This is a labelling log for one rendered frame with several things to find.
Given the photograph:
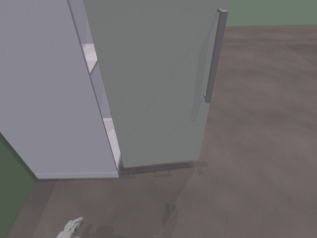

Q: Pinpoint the handle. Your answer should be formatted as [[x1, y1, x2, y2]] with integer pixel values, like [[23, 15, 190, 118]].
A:
[[203, 8, 228, 103]]

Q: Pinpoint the fridge door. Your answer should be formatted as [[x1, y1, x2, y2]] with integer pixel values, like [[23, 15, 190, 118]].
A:
[[83, 0, 230, 168]]

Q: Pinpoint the robot left hand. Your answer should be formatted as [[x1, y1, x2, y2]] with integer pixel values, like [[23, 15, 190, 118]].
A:
[[56, 217, 84, 238]]

